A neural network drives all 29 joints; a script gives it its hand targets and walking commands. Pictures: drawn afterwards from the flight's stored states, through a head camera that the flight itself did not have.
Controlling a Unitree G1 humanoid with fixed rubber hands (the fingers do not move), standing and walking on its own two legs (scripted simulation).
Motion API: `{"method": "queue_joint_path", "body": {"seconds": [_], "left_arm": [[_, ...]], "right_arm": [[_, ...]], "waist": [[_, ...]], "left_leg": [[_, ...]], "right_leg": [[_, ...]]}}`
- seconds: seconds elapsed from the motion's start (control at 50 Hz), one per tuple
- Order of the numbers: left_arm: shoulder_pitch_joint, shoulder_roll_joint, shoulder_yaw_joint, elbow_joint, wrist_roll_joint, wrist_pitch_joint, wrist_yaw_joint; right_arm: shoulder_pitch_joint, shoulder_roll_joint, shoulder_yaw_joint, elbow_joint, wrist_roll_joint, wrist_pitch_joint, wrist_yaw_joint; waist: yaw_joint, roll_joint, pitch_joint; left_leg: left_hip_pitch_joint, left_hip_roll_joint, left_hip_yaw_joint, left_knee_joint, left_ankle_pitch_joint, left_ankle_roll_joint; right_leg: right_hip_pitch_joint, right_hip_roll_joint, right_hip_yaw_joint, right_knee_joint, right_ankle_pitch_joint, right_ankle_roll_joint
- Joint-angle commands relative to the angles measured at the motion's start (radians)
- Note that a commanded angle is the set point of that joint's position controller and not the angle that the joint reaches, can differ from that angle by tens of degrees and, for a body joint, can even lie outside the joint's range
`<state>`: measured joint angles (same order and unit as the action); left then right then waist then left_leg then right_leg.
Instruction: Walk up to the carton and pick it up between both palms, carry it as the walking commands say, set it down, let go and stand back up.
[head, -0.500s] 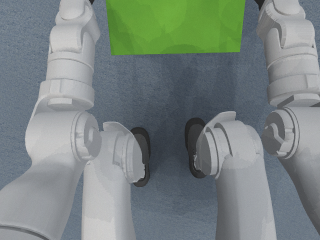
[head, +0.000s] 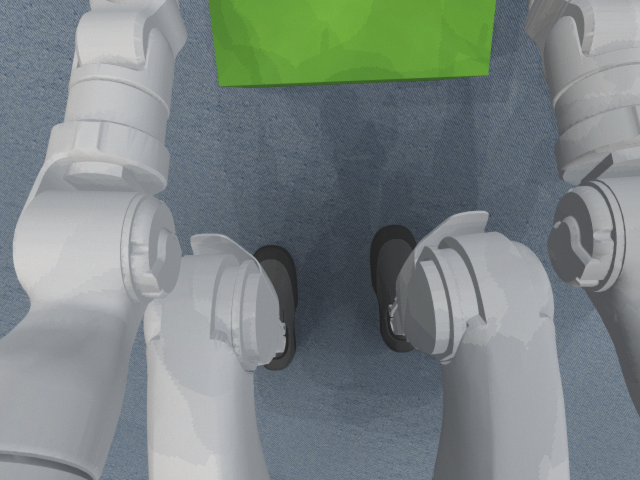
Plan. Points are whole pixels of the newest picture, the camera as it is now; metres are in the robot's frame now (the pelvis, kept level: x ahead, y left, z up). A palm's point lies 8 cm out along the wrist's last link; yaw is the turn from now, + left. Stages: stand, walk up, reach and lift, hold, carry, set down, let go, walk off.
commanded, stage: set down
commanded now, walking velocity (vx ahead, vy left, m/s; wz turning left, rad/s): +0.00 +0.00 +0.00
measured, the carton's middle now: out of the picture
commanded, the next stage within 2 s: none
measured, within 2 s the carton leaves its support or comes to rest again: rests again in 0.12 s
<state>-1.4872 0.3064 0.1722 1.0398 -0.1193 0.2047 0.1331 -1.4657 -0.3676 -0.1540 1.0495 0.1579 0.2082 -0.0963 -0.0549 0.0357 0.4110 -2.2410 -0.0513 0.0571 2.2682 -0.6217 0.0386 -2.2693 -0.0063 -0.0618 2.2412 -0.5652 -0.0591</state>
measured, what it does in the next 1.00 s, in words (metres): stands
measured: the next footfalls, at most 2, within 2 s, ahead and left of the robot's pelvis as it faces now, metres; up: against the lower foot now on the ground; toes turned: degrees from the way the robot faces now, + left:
none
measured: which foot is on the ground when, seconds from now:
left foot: down 0.00-1.00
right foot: down 0.00-1.00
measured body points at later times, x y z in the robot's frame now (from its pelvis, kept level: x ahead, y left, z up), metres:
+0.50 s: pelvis +0.00 +0.00 -0.01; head +0.37 -0.02 +0.23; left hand +0.58 +0.13 -0.18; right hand +0.55 -0.22 -0.19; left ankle +0.10 +0.10 -0.32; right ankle +0.12 -0.10 -0.32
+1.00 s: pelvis +0.00 +0.00 -0.01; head +0.38 -0.02 +0.22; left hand +0.58 +0.13 -0.19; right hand +0.55 -0.22 -0.19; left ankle +0.10 +0.10 -0.32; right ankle +0.12 -0.10 -0.32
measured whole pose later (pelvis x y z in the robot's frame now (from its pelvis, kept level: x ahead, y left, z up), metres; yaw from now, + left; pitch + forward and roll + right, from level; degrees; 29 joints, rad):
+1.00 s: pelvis +0.00 +0.00 -0.01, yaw +0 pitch +30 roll +0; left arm -1.52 0.33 0.21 1.06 -0.09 0.17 0.02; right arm -1.49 -0.40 -0.25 1.08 0.12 0.17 0.05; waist -0.06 0.03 0.52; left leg -2.21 -0.06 0.06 2.33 -0.64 0.05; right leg -2.23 -0.02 -0.06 2.31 -0.60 -0.06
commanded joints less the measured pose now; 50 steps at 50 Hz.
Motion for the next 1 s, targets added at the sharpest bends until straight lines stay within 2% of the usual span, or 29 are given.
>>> {"method": "queue_joint_path", "body": {"seconds": [0.0, 0.1, 0.22, 0.58, 0.82, 0.98], "left_arm": [[-0.566, -0.908, -0.279, -0.18, -0.077, -0.022, -0.284], [-0.586, -0.894, -0.271, -0.176, -0.077, -0.027, -0.283], [-0.582, -0.887, -0.283, -0.154, -0.081, -0.028, -0.288], [-0.461, -0.903, -0.256, -0.08, -0.049, -0.018, -0.323], [-0.413, -0.878, -0.238, -0.043, -0.026, -0.004, -0.336], [-0.389, -0.858, -0.228, -0.033, -0.016, -0.007, -0.34]], "right_arm": [[-0.607, 0.863, 0.261, -0.248, 0.087, -0.042, 0.287], [-0.644, 0.846, 0.266, -0.258, 0.101, -0.048, 0.292], [-0.612, 0.827, 0.247, -0.207, 0.095, -0.05, 0.294], [-0.468, 0.846, 0.205, -0.105, 0.043, -0.028, 0.349], [-0.413, 0.83, 0.174, -0.05, 0.01, -0.006, 0.367], [-0.392, 0.816, 0.158, -0.034, 0.002, -0.007, 0.37]], "waist": [[-0.039, 0.006, -1.214], [-0.033, 0.01, -1.198], [-0.051, 0.042, -1.135], [-0.051, 0.032, -0.885], [-0.057, 0.023, -0.727], [-0.054, 0.018, -0.689]], "left_leg": [[0.498, -0.074, -0.053, -0.153, 0.322, 0.003], [0.503, -0.071, -0.053, -0.144, 0.318, 0.004], [0.505, -0.068, -0.054, -0.14, 0.299, -0.001], [0.416, -0.067, -0.063, -0.121, 0.27, 0.004], [0.381, -0.062, -0.066, -0.118, 0.198, 0.007], [0.372, -0.058, -0.069, -0.113, 0.194, 0.008]], "right_leg": [[0.646, 0.085, 0.06, -0.136, 0.399, 0.028], [0.635, 0.083, 0.062, -0.129, 0.386, 0.027], [0.606, 0.08, 0.063, -0.128, 0.357, 0.022], [0.496, 0.075, 0.07, -0.11, 0.302, 0.012], [0.45, 0.069, 0.073, -0.107, 0.221, 0.009], [0.454, 0.066, 0.076, -0.101, 0.221, 0.01]]}}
